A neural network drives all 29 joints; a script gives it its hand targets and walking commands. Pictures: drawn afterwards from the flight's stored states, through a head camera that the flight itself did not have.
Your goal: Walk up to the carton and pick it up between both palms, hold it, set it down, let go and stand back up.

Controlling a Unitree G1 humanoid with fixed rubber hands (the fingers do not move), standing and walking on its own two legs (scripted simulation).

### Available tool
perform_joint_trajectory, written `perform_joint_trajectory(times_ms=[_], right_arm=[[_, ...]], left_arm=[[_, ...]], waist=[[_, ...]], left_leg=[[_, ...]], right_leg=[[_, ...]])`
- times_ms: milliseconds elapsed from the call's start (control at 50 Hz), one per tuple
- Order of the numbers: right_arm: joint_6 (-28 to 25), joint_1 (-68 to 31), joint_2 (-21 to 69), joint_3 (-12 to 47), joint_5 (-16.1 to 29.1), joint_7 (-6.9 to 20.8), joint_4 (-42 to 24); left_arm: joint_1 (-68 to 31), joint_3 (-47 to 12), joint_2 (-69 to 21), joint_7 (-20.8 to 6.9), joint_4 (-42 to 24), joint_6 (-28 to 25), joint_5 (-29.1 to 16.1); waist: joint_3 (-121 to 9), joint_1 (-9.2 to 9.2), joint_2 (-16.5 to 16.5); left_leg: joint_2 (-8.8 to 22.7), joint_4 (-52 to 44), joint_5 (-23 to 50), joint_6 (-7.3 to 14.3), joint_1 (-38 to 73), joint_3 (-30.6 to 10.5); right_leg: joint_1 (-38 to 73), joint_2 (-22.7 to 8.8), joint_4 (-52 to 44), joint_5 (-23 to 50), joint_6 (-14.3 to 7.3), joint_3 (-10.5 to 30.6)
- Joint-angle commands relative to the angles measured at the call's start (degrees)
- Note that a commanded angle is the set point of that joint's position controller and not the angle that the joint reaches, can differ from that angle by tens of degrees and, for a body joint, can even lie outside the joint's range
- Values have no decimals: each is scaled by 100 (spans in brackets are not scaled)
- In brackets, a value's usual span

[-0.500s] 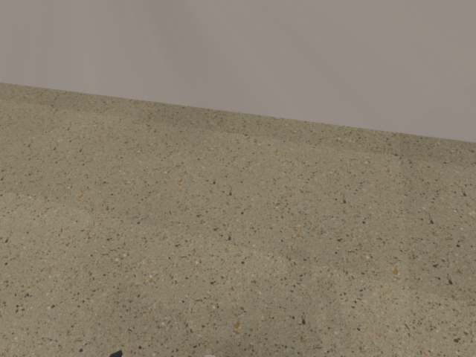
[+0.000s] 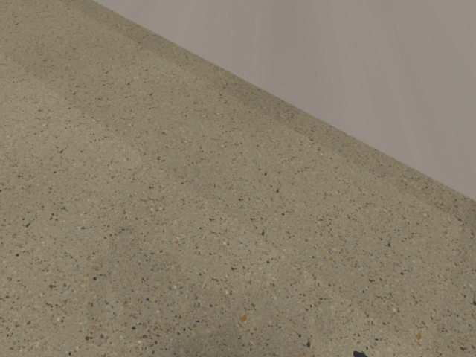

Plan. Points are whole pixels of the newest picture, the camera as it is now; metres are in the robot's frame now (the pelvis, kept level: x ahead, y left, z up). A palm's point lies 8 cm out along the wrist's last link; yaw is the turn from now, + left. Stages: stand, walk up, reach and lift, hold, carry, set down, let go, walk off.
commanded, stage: walk up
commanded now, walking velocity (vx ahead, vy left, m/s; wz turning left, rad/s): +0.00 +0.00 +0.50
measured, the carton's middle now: out of the picture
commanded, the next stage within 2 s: none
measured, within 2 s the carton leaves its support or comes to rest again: neither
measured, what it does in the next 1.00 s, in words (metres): steps on the spot, turning left: right foot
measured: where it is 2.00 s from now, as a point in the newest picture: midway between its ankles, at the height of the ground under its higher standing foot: outside the picture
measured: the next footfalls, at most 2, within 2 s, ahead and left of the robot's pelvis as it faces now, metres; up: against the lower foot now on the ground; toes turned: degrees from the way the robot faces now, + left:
right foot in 0.64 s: +0.18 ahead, -0.10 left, +0.00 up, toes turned +18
left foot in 1.18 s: +0.01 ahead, +0.06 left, +0.00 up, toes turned +42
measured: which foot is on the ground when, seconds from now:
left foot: down 0.00-0.64, up 0.66-1.00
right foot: up 0.00-0.62, down 0.64-1.00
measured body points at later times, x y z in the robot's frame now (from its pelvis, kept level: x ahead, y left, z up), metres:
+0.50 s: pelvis +0.05 +0.00 +0.02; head +0.11 +0.02 +0.46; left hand +0.14 +0.29 -0.12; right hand +0.11 -0.25 -0.12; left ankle -0.04 +0.08 -0.73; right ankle +0.10 -0.12 -0.67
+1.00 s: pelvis +0.08 -0.06 +0.02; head +0.13 -0.07 +0.47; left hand +0.01 +0.21 -0.10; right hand +0.30 -0.24 -0.13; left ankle -0.03 +0.08 -0.64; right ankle +0.14 -0.12 -0.73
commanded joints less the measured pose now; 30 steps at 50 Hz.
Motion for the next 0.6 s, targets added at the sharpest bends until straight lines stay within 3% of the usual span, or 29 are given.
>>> perform_joint_trajectory(times_ms=[0,20,40,60,80,120,140,180,200,220,240,260,280,300,320,340,360,380,400,440,480,500,540,560,580], right_arm=[[-131,928,-1185,-289,2,-208,-25],[-105,524,-1282,-255,-35,-258,-186],[-100,511,-1459,-272,-4,-284,-279],[-117,698,-1443,-272,39,-264,-209],[-142,851,-1388,-240,75,-244,-96],[-198,1053,-1248,-162,71,-265,-57],[-218,930,-1279,-214,73,-272,-122],[-253,1060,-1322,-183,54,-238,-160],[-252,1262,-1276,-185,57,-235,-133],[-256,1371,-1251,-161,57,-242,-111],[-268,1521,-1269,-166,28,-247,-84],[-281,1573,-1267,-177,14,-268,-153],[-277,1660,-1347,-190,11,-289,-156],[-282,1579,-1411,-200,-35,-298,-166],[-283,1509,-1435,-238,-23,-291,-284],[-291,1604,-1365,-218,-46,-295,-300],[-291,1698,-1387,-245,-76,-287,-333],[-280,1781,-1371,-243,-89,-295,-325],[-261,1888,-1355,-231,-122,-314,-290],[-254,1756,-1567,-312,-154,-331,-392],[-220,1442,-1673,-353,-173,-294,-445],[-198,1307,-1613,-345,-148,-280,-495],[-150,949,-1602,-341,-88,-264,-531],[-139,837,-1561,-321,-34,-242,-611],[-139,1008,-1310,-257,35,-247,-550]], left_arm=[[-632,163,512,-115,-618,80,-77],[-390,208,538,-183,-474,123,-88],[-466,223,459,-186,-509,155,-55],[-695,210,374,-146,-502,168,-28],[-885,220,423,-121,-533,172,-30],[-848,232,448,-132,-474,234,-36],[-582,260,452,-138,-401,274,-69],[-829,269,481,-112,-427,331,-46],[-1043,257,422,-102,-495,332,-17],[-1303,213,441,-107,-608,336,-20],[-1489,216,402,-101,-689,323,-11],[-1486,218,418,-126,-671,298,-44],[-1522,227,458,-134,-629,294,1],[-1415,241,486,-142,-628,294,-16],[-1486,221,523,-139,-645,260,-7],[-1590,190,494,-138,-716,247,16],[-1774,200,497,-123,-773,215,1],[-1975,166,428,-107,-795,188,7],[-2099,161,492,-130,-873,164,6],[-1981,166,422,-122,-870,93,-30],[-1790,201,511,-113,-835,62,-58],[-1754,206,474,-114,-829,49,-95],[-1187,247,499,-60,-746,17,-78],[-749,277,528,-42,-668,-33,-73],[-478,342,772,-34,-623,-124,-3]], waist=[[-515,-316,1173],[-565,-44,952],[-593,-1,1053],[-593,-110,1079],[-545,-157,1352],[-565,-120,1258],[-626,49,1205],[-652,-48,1212],[-631,-141,1364],[-599,-247,1269],[-530,-309,1520],[-493,-296,1329],[-629,-322,1314],[-617,-214,1462],[-640,-198,1483],[-710,-252,1293],[-684,-326,1342],[-603,-399,1061],[-719,-473,984],[-878,-393,893],[-919,-260,1102],[-804,-165,910],[-810,144,1005],[-854,381,753],[-1077,442,-208]], left_leg=[[1928,-1238,6236,657,1672,-2019],[1654,-1200,6150,376,1846,-1588],[1544,-1264,5815,206,1784,-1627],[1390,-1346,5630,46,1528,-1595],[1314,-1320,5865,0,1529,-1697],[1267,-1288,6472,-114,1736,-1560],[1252,-1273,6512,-163,1690,-1420],[1208,-1298,6217,-97,1681,-1619],[1181,-1272,6104,-140,1503,-1743],[1219,-1264,6147,-70,1599,-1965],[1229,-1218,6207,-15,1663,-2072],[1230,-1190,6348,-16,1813,-2154],[1266,-1143,6401,57,2065,-2152],[1264,-1109,6396,101,2142,-2219],[1343,-1077,6366,283,2158,-2412],[1320,-1039,6368,360,2216,-2400],[1465,-992,6262,541,2158,-2781],[1481,-941,6379,652,2237,-2892],[1504,-893,6273,730,2320,-2921],[1549,-765,6114,1000,2274,-2987],[1531,-730,5579,987,1691,-3009],[1411,-741,5410,839,1252,-3042],[1180,-457,4855,554,488,-2930],[894,60,4189,301,161,-2694],[256,1171,1891,-38,-304,-2070]], right_leg=[[-1700,185,1716,37,191,1221],[-1780,291,1761,449,165,1209],[-1746,301,1685,687,192,1265],[-1487,281,1614,925,167,1252],[-1403,292,1661,1062,205,1258],[-1629,388,1729,1218,248,1180],[-1594,380,1788,1355,279,1216],[-1686,365,1724,1373,340,1192],[-1584,340,1657,1404,331,1249],[-1755,375,1561,1367,323,1251],[-1870,364,1414,1336,365,1278],[-2076,371,1400,1366,352,1298],[-2224,364,1382,1302,328,1310],[-2293,382,1395,1322,342,1349],[-2318,351,1273,1212,334,1378],[-2256,366,1086,1177,279,1406],[-2205,344,917,996,293,1408],[-2230,388,643,878,271,1429],[-2110,423,510,848,211,1410],[-1892,480,104,783,148,1450],[-1166,480,-251,917,103,1407],[-720,557,-505,1001,58,1418],[406,584,-1357,1403,-27,1349],[1066,483,-2382,2212,-42,1347],[1856,-375,-3037,3330,-167,2058]])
